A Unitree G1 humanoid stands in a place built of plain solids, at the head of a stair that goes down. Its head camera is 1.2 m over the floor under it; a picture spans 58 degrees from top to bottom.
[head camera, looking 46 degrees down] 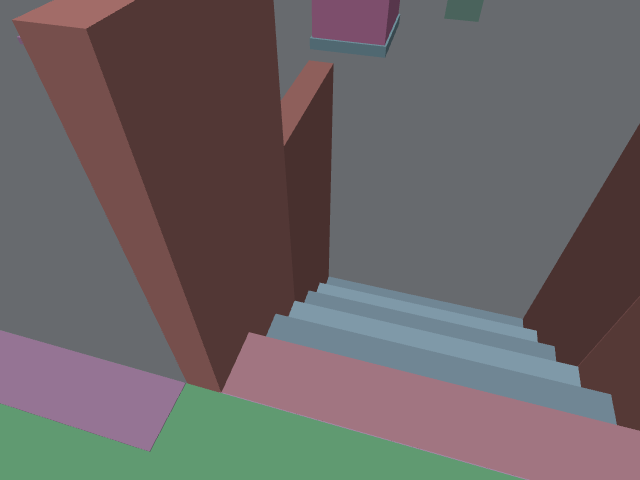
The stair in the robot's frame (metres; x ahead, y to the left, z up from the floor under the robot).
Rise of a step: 0.19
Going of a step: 0.21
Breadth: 1.20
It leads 16 degrees to the right of straight ahead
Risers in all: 6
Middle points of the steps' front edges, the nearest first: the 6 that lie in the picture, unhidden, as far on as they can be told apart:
0.59 -0.34 0.00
0.79 -0.40 -0.19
0.99 -0.46 -0.38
1.20 -0.51 -0.57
1.40 -0.57 -0.77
1.60 -0.63 -0.96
